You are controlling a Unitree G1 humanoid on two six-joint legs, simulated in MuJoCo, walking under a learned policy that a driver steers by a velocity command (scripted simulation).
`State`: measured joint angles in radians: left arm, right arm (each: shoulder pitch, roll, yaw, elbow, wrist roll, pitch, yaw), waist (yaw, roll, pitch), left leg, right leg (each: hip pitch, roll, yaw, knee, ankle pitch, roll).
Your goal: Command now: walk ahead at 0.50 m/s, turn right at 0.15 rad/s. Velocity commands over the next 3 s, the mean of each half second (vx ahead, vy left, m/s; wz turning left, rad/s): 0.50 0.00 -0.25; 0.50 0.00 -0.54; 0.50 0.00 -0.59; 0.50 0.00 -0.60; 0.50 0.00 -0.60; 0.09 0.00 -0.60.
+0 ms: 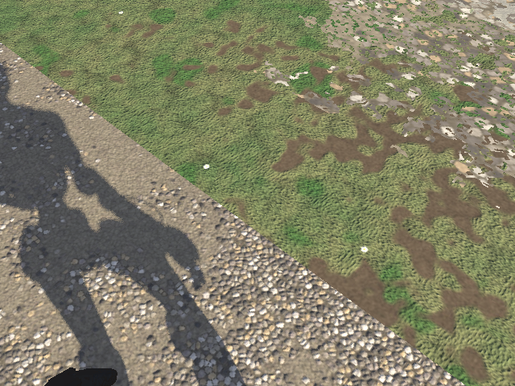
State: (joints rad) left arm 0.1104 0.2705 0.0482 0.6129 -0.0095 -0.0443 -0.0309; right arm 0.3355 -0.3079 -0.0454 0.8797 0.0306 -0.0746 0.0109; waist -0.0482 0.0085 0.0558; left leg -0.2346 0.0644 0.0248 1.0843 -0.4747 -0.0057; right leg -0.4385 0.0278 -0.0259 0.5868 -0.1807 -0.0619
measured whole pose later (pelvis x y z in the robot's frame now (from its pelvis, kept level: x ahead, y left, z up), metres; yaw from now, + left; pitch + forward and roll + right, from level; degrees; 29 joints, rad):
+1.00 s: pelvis +0.52 -0.05 -0.01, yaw -24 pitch +1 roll +1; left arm 0.13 0.30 0.08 0.65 -0.03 -0.02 -0.03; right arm 0.25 -0.31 -0.07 0.87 0.02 -0.06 0.00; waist -0.03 0.01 0.08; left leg -0.18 0.08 0.08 1.02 -0.51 -0.04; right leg -0.48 0.03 -0.04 0.65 -0.20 -0.11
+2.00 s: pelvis +0.94 -0.38 -0.01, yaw -60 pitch +1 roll +1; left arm 0.11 0.31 0.07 0.60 -0.02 -0.03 -0.04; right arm 0.27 -0.32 -0.07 0.83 0.02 -0.06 0.00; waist -0.04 0.00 0.08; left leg -0.19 0.07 0.06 1.04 -0.51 -0.03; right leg -0.49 0.04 -0.02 0.64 -0.18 -0.10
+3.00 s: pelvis +1.12 -0.77 +0.00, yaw -94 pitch +3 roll +1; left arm 0.16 0.31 0.07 0.59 -0.01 0.02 0.00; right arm 0.08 -0.31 -0.05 0.76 0.00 0.02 -0.01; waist 0.01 0.03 0.08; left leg -0.48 -0.01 -0.03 1.10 -0.46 -0.05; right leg -0.46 0.06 0.07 0.48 -0.07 -0.06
